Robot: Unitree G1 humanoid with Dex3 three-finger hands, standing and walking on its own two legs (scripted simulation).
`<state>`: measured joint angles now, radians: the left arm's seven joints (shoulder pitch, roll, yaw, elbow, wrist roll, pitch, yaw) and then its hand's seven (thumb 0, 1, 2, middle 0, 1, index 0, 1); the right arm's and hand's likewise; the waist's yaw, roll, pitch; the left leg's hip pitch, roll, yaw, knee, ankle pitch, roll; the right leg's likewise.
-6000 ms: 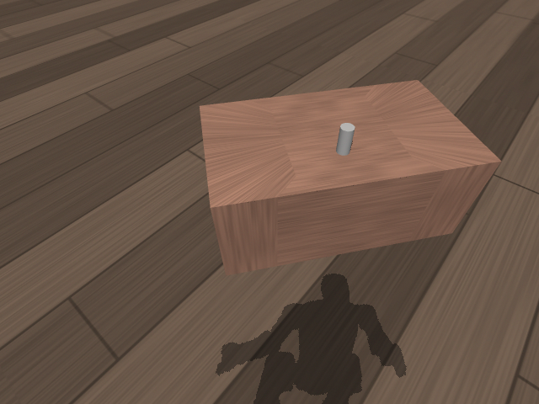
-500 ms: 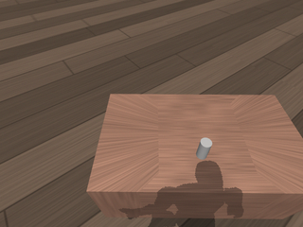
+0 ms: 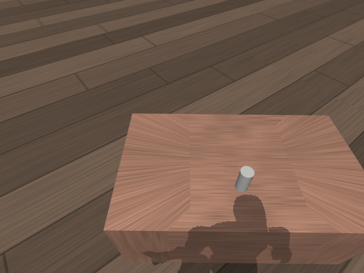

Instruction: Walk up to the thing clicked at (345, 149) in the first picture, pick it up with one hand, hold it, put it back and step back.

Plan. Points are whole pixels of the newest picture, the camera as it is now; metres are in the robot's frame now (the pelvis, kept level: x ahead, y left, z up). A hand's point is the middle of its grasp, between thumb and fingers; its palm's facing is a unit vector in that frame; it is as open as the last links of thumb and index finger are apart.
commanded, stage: go down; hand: right
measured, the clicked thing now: (244, 179) +0.51 -0.21 -0.28
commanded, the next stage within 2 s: none
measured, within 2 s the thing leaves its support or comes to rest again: neither
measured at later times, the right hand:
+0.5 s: hand out of the picture +0.12 -0.26 -0.15, palm faces +0.03 +0.94 -0.33, open 14.7 cm
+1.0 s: hand out of the picture +0.14 -0.27 -0.14, palm faces +0.06 +0.94 -0.33, open 17.6 cm
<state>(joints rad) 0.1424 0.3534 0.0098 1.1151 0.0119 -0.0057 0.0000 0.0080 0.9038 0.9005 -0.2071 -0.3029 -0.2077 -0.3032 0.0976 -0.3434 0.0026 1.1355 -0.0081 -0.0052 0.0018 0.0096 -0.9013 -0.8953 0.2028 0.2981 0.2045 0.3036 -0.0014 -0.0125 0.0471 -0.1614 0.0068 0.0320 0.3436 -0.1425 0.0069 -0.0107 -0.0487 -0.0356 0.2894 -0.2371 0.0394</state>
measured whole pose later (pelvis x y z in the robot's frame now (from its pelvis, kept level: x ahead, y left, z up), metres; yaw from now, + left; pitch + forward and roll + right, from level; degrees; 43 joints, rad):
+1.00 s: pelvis +0.01 -0.02 -0.05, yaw -3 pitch +10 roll +1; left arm 0.28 0.27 0.11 0.54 -0.02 -0.13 0.08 0.00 -0.51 0.04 -0.07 -0.05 -0.07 -0.06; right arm 0.30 -0.33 -0.08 0.27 -0.01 0.44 0.05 0.00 0.57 -0.01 0.04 0.05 0.05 0.06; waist 0.00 -0.04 -0.11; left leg -0.61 0.05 0.07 0.81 -0.37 -0.03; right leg -0.52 -0.02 0.02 0.85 -0.50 0.01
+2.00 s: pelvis -0.03 -0.02 -0.05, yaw -2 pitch +10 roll +1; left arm 0.38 0.28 -0.01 0.33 -0.03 -0.20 0.10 -0.01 -0.52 0.04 -0.07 -0.06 -0.07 -0.06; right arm -0.33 -0.59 -0.39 0.81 0.08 0.13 0.33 -0.01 0.52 -0.02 0.06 0.05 0.06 0.05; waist 0.08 0.01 -0.06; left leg -0.69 0.04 0.05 0.84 -0.32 -0.02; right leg -0.60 -0.03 0.01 0.91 -0.48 0.01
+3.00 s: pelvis -0.03 -0.03 -0.06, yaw -2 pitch +16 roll +3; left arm 0.29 0.27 -0.04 0.38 -0.01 -0.17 0.06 -0.01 -0.53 0.05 -0.06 -0.05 -0.06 -0.06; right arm -0.71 -0.84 -0.54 1.24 0.10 -0.20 0.53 -0.01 0.55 -0.02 0.06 0.04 0.06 0.05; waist 0.15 0.03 -0.10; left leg -0.81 0.03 0.07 0.83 -0.30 -0.02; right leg -0.75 -0.04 0.03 0.95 -0.49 0.01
